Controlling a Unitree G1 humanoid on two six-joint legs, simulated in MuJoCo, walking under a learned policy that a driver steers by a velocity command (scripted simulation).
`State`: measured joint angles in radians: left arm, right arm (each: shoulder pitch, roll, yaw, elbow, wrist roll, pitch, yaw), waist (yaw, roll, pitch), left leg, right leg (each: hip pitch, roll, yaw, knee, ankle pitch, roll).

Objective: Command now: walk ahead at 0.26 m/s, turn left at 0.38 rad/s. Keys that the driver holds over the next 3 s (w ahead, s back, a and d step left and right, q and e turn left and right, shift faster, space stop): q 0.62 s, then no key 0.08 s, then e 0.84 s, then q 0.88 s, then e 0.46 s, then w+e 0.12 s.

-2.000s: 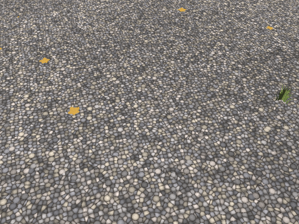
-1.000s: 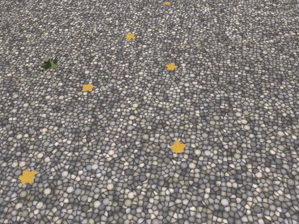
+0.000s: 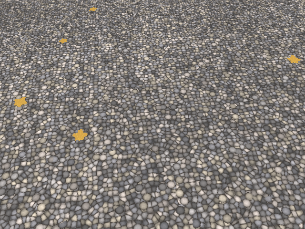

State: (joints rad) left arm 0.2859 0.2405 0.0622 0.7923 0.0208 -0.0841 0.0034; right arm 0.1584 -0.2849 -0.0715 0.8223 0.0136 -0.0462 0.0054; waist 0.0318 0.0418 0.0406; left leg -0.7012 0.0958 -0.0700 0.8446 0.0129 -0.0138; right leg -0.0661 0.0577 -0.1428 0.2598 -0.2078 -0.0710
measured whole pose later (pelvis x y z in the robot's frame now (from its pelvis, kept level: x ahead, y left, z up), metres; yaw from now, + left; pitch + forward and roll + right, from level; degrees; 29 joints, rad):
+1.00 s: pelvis +0.16 -0.01 -0.01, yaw +21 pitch +1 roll +1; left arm 0.19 0.26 0.05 0.73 -0.02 0.01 0.01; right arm 0.15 -0.25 -0.06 0.67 0.00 0.03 -0.03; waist 0.04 -0.02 0.04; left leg -0.20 -0.03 -0.05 0.47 -0.28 -0.01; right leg -0.34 0.02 0.12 0.56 -0.24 0.00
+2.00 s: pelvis +0.17 -0.05 -0.02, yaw +9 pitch +0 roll -1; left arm 0.18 0.27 0.06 0.66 0.02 0.02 0.02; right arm 0.19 -0.29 -0.06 0.68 0.01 0.01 -0.02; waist 0.00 0.02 0.04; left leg -0.34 -0.01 -0.15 0.64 -0.30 -0.03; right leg -0.29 0.06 -0.02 0.57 -0.29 -0.05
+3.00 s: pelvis +0.16 +0.02 -0.02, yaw +14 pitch +1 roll +1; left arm 0.20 0.30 0.07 0.64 -0.03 0.03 0.02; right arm 0.25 -0.29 -0.08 0.65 -0.02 -0.01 -0.01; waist -0.02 -0.02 0.01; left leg -0.28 -0.03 0.08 0.59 -0.35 0.06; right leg -0.45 0.02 0.11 0.92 -0.48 0.00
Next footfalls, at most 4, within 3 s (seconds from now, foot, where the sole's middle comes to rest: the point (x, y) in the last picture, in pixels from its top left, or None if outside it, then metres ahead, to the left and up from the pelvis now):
0.18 left None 0.24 0.12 -0.78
0.64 right None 0.27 -0.10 -0.78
0.96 left None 0.13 0.12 -0.78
1.30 right None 0.23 -0.14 -0.78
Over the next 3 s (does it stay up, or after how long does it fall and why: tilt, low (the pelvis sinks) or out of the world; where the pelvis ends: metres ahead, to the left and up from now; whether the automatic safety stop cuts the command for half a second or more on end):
stays up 0.16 0.02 -0.02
